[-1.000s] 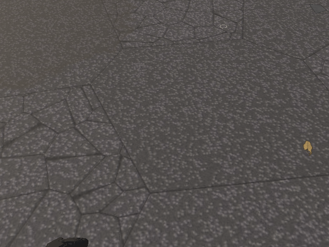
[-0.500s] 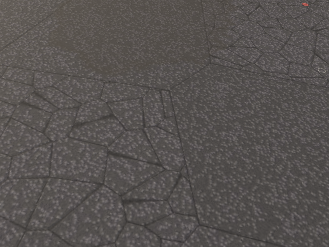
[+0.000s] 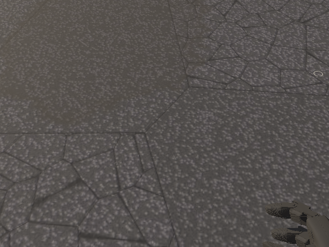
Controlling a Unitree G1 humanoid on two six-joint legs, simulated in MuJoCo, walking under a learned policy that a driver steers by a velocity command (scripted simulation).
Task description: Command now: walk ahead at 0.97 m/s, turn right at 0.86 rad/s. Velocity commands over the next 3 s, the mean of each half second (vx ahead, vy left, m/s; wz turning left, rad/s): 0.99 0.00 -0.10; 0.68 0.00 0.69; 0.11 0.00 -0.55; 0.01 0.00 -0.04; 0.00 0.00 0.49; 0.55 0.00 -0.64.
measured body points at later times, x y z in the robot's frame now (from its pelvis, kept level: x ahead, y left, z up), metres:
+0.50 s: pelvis +0.48 -0.03 -0.02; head +0.49 -0.04 +0.43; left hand +0.77 +0.16 -0.05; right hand +0.36 -0.30 -0.15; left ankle +0.29 +0.14 -0.69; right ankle +0.57 -0.15 -0.74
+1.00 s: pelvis +0.88 +0.01 -0.02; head +0.93 +0.03 +0.43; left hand +0.90 +0.31 -0.13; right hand +1.14 -0.17 -0.11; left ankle +0.96 +0.06 -0.73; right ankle +0.84 -0.19 -0.62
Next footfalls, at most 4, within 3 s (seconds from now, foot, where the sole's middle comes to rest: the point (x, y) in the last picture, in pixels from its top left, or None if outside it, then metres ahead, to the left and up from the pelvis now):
0.10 left None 0.31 0.15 -0.77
0.48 right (232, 214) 0.61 -0.16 -0.77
0.86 left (182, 133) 1.00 0.07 -0.77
1.44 right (220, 115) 1.14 -0.11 -0.77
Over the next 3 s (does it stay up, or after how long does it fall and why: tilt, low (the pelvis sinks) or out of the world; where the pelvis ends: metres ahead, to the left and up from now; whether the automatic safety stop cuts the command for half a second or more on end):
stays up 1.29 -0.02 -0.02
